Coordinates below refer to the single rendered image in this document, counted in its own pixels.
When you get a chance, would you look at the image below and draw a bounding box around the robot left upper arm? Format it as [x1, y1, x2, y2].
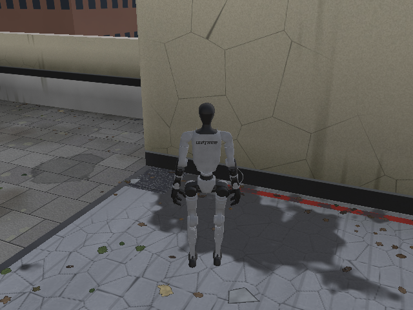
[178, 131, 193, 167]

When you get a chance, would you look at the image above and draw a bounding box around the robot right forearm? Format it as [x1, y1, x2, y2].
[228, 158, 240, 189]

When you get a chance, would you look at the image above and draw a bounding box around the robot right upper arm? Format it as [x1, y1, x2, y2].
[220, 131, 235, 167]

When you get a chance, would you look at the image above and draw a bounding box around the robot torso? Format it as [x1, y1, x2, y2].
[191, 128, 222, 194]

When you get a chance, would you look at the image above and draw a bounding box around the robot left hand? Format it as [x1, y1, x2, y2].
[171, 188, 186, 206]

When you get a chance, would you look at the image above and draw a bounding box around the robot right hand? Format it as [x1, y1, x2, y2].
[226, 188, 241, 206]

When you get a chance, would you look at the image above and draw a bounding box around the robot left forearm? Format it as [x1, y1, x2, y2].
[172, 158, 185, 189]

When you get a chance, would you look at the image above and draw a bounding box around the robot head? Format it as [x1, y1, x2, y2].
[196, 103, 217, 134]

